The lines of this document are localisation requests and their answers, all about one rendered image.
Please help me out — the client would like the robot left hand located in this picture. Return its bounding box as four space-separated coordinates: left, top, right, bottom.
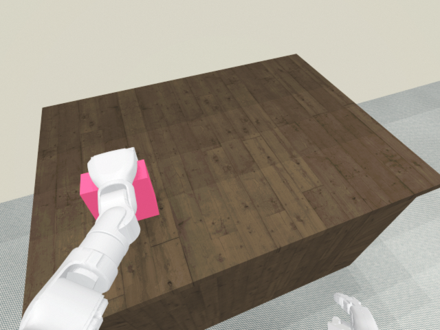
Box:
87 147 138 188

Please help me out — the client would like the table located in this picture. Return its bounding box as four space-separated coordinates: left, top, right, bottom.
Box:
22 54 440 330

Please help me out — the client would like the robot left forearm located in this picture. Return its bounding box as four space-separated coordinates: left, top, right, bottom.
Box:
19 179 140 330

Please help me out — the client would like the robot left upper arm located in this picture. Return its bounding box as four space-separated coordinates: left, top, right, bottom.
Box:
23 277 108 330

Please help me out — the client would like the robot right hand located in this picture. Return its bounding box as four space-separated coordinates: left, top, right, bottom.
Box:
327 293 379 330

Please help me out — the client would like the sponge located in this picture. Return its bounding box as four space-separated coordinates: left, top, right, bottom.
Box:
80 159 159 221

